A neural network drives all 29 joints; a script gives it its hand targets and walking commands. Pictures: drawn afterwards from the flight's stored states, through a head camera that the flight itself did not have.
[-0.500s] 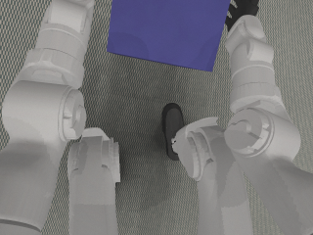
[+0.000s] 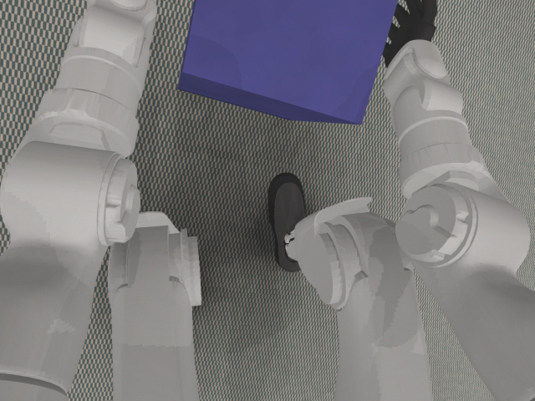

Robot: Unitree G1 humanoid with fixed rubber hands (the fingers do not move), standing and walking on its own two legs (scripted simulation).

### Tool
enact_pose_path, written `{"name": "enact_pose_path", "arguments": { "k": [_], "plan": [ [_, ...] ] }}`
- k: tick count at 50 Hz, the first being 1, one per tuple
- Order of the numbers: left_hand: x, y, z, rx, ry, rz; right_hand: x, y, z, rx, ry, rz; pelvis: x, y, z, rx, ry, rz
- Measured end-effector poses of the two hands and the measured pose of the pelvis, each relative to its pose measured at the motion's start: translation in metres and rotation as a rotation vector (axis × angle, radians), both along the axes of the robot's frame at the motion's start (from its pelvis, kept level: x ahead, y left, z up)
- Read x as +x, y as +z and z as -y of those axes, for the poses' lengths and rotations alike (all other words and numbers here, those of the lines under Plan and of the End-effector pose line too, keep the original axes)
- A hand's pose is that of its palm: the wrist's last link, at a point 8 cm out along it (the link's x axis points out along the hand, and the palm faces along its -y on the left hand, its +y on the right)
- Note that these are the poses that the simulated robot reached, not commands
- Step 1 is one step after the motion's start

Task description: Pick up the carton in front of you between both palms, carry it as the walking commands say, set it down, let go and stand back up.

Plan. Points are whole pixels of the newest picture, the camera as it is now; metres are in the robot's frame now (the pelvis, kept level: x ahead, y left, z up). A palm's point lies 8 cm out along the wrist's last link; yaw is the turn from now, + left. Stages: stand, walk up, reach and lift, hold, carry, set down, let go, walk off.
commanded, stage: set down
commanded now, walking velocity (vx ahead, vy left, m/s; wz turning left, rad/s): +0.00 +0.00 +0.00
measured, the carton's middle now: (270, 31) +0.53 -0.05 -0.26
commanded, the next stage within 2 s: let go in 1.24 s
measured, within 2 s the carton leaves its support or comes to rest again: neither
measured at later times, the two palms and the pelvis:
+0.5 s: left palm out of the picture +0.58 +0.15 -0.09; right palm (439, 79) +0.46 -0.20 -0.11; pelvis -0.01 -0.01 +0.04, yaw +2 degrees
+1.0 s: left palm out of the picture +0.58 +0.17 +0.05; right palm out of the picture +0.45 -0.20 +0.05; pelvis +0.01 -0.01 +0.16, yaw +3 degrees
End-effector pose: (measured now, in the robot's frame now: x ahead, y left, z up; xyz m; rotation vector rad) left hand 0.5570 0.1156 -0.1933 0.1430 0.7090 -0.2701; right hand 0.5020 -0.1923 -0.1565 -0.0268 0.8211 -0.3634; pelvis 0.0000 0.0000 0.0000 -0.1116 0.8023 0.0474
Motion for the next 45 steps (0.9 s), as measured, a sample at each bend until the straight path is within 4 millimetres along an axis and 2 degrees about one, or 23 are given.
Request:
{"name": "enact_pose_path", "arguments": {
  "k": [5,9,13,20,24,28,36,45],
  "plan": [
    [-0.016,-0.022,-0.029,0.067,0.06,-0.012,-0.023,-0.01,0.018,-0.034,-0.03,-0.028,-0.005,0.002,0.001,0.0,0.002,0.028],
    [-0.015,-0.016,-0.052,0.1,0.077,0.02,-0.031,-0.009,0.032,-0.042,-0.056,-0.003,-0.011,0.002,0.003,0.006,0.005,0.051],
    [-0.001,0.012,-0.055,0.095,0.072,0.065,-0.03,-0.002,0.031,-0.023,-0.051,0.04,-0.016,0.001,0.004,0.013,0.01,0.064],
    [0.018,0.067,-0.034,0.085,0.057,0.098,-0.03,0.027,0.014,0.033,-0.058,0.128,-0.018,0.016,0.005,0.031,-0.003,0.075],
    [0.019,0.093,-0.03,0.102,0.072,0.076,-0.04,0.047,0.009,0.044,-0.079,0.142,-0.015,0.034,0.006,0.046,-0.01,0.073],
    [0.02,0.117,-0.036,0.114,0.097,0.055,-0.047,0.068,0.008,0.042,-0.085,0.146,-0.011,0.054,0.008,0.059,-0.014,0.064],
    [0.021,0.163,-0.05,0.11,0.105,0.054,-0.044,0.12,0.01,0.03,-0.073,0.168,-0.002,0.09,0.013,0.066,-0.015,0.025],
    [0.021,0.214,-0.054,0.096,0.079,0.065,-0.046,0.174,0.009,0.018,-0.076,0.168,0.006,0.136,0.012,0.058,-0.011,-0.016]
  ]
}}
